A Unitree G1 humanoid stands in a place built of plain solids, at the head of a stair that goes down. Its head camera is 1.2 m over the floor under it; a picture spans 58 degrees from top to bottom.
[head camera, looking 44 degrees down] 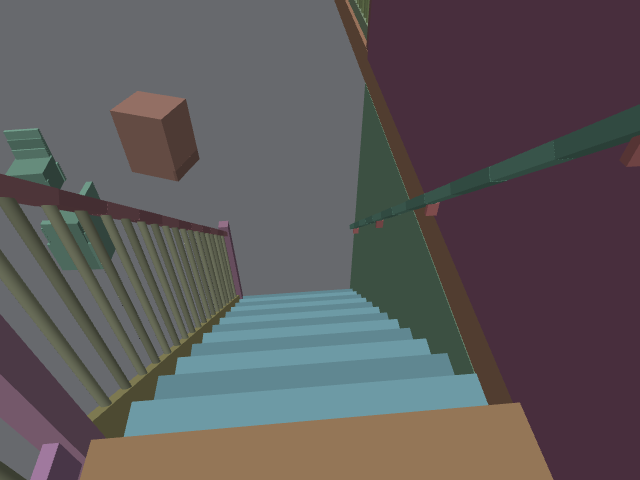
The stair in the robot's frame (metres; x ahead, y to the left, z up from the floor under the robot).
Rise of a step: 0.21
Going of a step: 0.21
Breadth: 1.20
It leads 5 degrees to the left of straight ahead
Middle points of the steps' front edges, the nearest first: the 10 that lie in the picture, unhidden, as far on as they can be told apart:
0.52 0.02 0.00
0.72 0.04 -0.21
0.93 0.06 -0.41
1.14 0.08 -0.62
1.35 0.09 -0.83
1.55 0.11 -1.04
1.76 0.13 -1.24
1.97 0.15 -1.45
2.17 0.17 -1.66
2.38 0.18 -1.87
